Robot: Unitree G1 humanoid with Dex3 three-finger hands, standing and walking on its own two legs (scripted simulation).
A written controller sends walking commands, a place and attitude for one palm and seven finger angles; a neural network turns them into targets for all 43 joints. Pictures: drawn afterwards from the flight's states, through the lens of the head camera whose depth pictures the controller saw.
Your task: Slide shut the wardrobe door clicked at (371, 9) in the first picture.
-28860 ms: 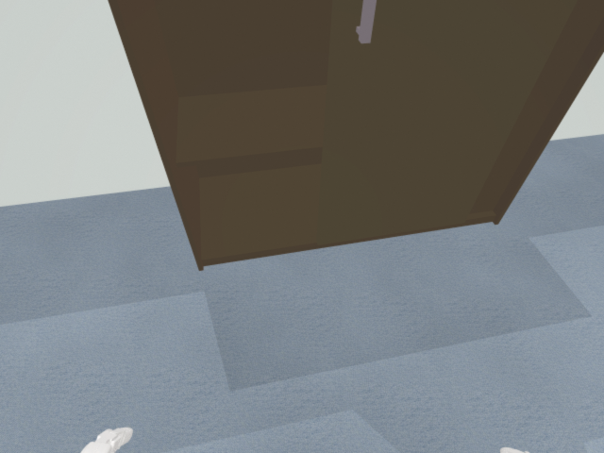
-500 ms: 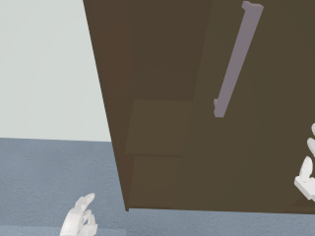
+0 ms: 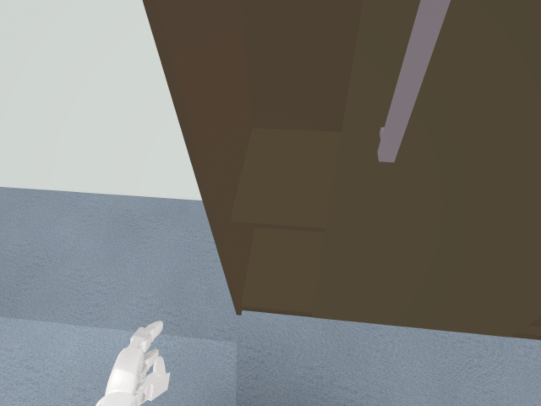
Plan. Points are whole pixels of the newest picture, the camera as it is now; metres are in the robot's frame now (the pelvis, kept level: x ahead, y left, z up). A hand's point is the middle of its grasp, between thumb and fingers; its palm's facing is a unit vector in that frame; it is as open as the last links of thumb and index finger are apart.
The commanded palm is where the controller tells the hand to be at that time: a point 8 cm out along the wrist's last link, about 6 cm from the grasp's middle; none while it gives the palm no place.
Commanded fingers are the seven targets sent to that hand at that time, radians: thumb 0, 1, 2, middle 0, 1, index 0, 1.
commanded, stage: step back with the hand held close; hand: right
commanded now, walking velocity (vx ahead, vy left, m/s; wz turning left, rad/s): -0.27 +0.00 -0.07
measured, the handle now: (409, 62) +0.48 -0.17 +0.26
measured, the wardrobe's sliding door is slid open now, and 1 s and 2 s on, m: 0.26 0.26 0.26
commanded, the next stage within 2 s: stop stepping back and stand still in 0.72 s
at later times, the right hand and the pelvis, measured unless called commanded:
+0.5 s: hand out of the picture +0.13 -0.25 +0.17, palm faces +0.43 +0.79 -0.44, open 7.4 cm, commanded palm +0.06 -0.30 +0.18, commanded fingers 0.00 -0.90 -0.90 0.20 0.30 0.20 0.30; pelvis -0.07 +0.01 -0.02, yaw -2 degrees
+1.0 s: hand out of the picture +0.04 -0.24 +0.17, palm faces +0.37 +0.83 -0.41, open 7.4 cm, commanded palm -0.03 -0.29 +0.18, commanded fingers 0.00 -0.90 -0.90 0.20 0.30 0.20 0.30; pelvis -0.18 +0.01 -0.01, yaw +2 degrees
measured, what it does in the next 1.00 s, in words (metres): walks backwards: left foot, then right foot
